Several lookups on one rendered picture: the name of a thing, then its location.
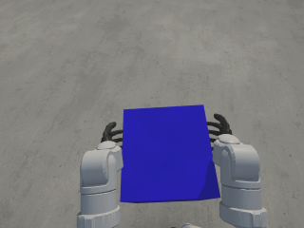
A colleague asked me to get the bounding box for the right robot hand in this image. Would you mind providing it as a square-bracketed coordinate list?
[207, 113, 233, 151]

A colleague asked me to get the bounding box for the left robot hand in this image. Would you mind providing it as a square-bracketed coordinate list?
[101, 122, 123, 149]

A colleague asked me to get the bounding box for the left robot forearm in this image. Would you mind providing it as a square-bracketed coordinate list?
[76, 141, 124, 228]

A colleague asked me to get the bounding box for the right robot forearm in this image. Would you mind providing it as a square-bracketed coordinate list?
[212, 134, 269, 228]

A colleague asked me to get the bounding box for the carton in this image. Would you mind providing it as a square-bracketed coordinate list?
[120, 104, 220, 203]

